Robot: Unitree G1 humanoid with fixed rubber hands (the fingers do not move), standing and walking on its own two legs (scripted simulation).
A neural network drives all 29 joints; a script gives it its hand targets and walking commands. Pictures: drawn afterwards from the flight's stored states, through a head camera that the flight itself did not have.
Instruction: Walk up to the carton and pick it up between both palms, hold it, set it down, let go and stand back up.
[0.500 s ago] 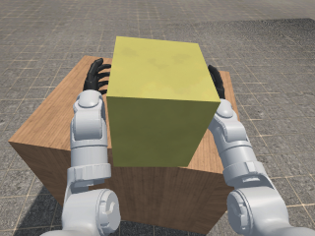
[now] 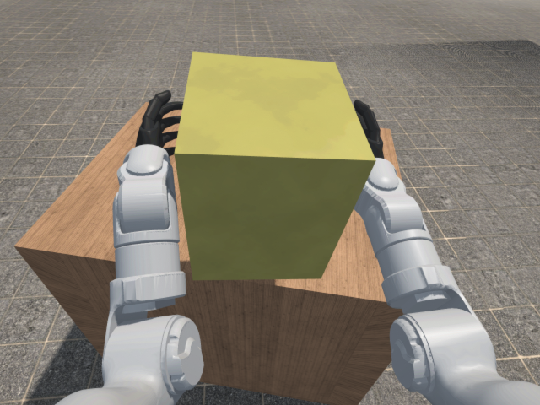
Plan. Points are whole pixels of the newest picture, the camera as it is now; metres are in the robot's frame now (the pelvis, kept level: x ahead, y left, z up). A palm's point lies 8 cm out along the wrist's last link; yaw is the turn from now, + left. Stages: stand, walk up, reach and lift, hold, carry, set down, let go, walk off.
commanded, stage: hold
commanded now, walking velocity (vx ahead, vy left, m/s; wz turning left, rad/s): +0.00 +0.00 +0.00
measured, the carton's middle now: (261, 174) +0.39 -0.01 +0.17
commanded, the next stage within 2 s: none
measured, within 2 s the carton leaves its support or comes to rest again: neither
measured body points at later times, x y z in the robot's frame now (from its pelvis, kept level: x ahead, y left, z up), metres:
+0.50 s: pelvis -0.01 +0.00 +0.00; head -0.05 +0.02 +0.45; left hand +0.39 +0.14 +0.24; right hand +0.38 -0.15 +0.23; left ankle +0.02 +0.13 -0.75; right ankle +0.04 -0.12 -0.75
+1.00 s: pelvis +0.00 +0.00 +0.00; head -0.05 +0.02 +0.45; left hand +0.38 +0.15 +0.24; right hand +0.38 -0.15 +0.24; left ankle +0.02 +0.13 -0.75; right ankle +0.04 -0.12 -0.75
